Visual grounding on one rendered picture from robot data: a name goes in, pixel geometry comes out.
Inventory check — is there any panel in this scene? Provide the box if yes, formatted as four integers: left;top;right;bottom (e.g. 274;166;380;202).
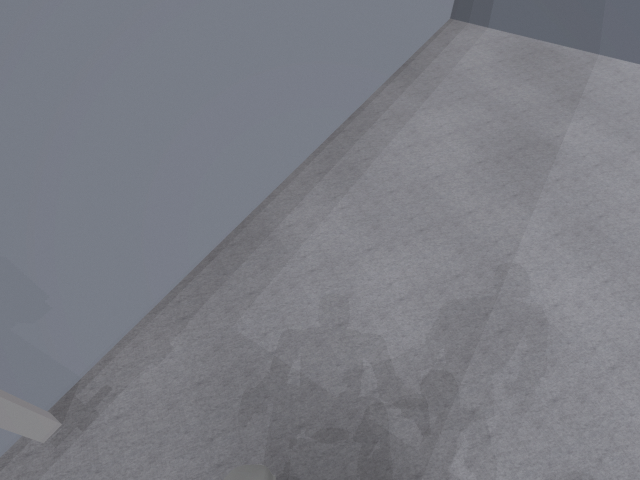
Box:
0;389;62;443

